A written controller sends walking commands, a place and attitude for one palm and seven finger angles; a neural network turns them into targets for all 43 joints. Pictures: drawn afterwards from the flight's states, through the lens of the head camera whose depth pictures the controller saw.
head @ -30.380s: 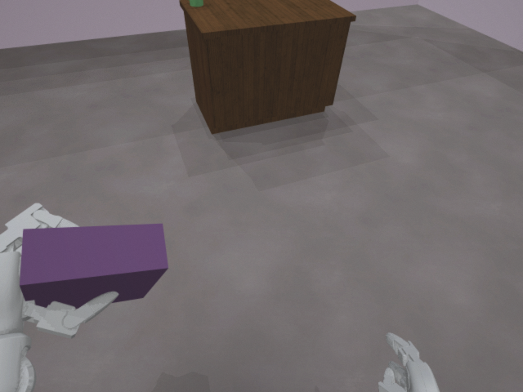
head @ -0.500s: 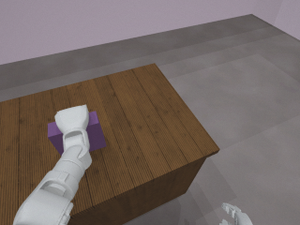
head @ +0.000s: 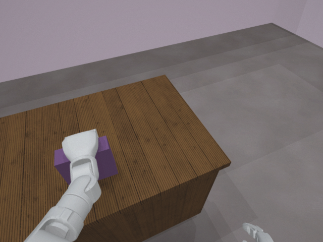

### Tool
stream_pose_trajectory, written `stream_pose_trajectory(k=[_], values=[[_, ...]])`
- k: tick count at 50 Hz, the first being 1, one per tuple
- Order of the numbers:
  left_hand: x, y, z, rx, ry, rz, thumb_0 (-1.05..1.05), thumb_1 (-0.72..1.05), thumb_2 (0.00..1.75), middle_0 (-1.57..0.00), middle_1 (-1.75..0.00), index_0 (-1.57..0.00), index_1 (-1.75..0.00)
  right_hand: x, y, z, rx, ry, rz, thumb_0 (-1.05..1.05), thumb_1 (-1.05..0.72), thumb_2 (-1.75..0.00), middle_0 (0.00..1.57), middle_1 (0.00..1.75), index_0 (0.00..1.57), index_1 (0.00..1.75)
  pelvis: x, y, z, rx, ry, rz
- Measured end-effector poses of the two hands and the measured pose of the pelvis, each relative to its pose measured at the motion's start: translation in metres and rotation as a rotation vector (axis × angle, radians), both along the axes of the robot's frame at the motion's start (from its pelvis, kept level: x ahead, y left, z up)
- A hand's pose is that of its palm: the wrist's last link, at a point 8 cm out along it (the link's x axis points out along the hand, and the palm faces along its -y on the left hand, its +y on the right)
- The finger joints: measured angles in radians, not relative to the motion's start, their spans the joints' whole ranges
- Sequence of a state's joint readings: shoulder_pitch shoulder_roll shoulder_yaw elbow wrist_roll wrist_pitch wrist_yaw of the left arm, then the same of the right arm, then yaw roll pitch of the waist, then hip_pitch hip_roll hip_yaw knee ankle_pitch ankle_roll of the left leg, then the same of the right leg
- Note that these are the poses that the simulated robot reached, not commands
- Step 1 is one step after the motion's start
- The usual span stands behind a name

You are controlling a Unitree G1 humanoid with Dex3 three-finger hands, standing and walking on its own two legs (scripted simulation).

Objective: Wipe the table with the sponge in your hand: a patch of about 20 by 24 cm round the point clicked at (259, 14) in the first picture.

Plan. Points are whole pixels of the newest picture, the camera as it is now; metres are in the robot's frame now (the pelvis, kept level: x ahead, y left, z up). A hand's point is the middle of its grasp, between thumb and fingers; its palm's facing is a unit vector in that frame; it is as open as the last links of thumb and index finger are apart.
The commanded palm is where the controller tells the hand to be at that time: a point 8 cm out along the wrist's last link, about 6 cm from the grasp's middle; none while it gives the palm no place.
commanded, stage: wipe back along the third lane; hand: left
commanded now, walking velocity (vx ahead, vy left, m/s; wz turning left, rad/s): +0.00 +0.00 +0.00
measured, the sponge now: (90, 167) +0.33 +0.25 -0.05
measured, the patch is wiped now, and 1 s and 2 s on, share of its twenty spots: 0.95 0.95 0.95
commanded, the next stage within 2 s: slide back across to the middle lane in 1.12 s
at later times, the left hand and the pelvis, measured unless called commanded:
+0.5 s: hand (91, 171) +0.29 +0.22 +0.00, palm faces -0.05 -0.04 -1.00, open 9.8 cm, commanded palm +0.24 +0.20 +0.02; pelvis -0.01 -0.01 +0.00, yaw +0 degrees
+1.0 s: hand (92, 176) +0.28 +0.22 -0.01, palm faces -0.05 -0.05 -1.00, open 9.8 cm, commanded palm +0.24 +0.20 +0.02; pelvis -0.01 -0.02 +0.00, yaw +0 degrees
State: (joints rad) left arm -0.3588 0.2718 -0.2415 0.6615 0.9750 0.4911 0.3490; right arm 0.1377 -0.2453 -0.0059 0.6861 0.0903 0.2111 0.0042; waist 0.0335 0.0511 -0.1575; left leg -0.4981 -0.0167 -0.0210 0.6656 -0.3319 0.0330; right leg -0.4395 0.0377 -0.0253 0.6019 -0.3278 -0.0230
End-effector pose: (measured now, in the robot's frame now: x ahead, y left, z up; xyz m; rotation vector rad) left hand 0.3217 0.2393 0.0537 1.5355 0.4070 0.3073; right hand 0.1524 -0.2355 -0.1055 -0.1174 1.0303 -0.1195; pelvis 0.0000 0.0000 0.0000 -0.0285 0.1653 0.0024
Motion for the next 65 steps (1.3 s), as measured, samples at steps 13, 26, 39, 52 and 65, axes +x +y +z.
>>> stream_pose_trajectory(k=[13, 26, 39, 52, 65], values=[[-0.025, -0.013, 0.000, -0.011, -0.003, -0.007, 0.01, -0.47, 1.07, -0.74, -1.37, -0.74, -1.39, 0.007, -0.010, 0.007, 0.005, -0.068, -0.002, 0.02, -0.91, -0.90, 0.19, 0.30, 0.20, 0.30, -0.007, -0.009, 0.001, 0.010, -0.027, -0.008], [-0.049, -0.026, 0.000, -0.018, -0.016, -0.019, 0.01, -0.47, 1.07, -0.74, -1.37, -0.73, -1.40, 0.034, -0.001, 0.018, 0.037, -0.156, 0.044, 0.02, -0.91, -0.90, 0.19, 0.30, 0.20, 0.30, -0.008, -0.014, 0.001, 0.016, -0.048, -0.007], [-0.056, -0.031, -0.003, -0.023, -0.001, -0.012, 0.01, -0.47, 1.07, -0.74, -1.38, -0.73, -1.40, 0.045, 0.006, 0.020, 0.044, -0.176, 0.073, 0.01, -0.91, -0.90, 0.20, 0.30, 0.20, 0.30, -0.011, -0.016, 0.000, 0.021, -0.055, -0.002], [-0.057, -0.030, -0.004, -0.033, -0.014, -0.013, 0.00, -0.47, 1.07, -0.74, -1.38, -0.73, -1.40, 0.023, -0.007, 0.013, 0.020, -0.144, 0.037, 0.02, -0.91, -0.90, 0.20, 0.30, 0.20, 0.30, -0.015, -0.018, -0.001, 0.021, -0.050, -0.011], [-0.056, -0.030, -0.004, -0.033, -0.002, -0.013, 0.00, -0.47, 1.07, -0.73, -1.39, -0.73, -1.41, 0.008, -0.013, 0.008, 0.013, -0.127, 0.014, 0.02, -0.91, -0.90, 0.19, 0.30, 0.20, 0.30, -0.021, -0.019, -0.002, 0.022, -0.048, -0.013]])
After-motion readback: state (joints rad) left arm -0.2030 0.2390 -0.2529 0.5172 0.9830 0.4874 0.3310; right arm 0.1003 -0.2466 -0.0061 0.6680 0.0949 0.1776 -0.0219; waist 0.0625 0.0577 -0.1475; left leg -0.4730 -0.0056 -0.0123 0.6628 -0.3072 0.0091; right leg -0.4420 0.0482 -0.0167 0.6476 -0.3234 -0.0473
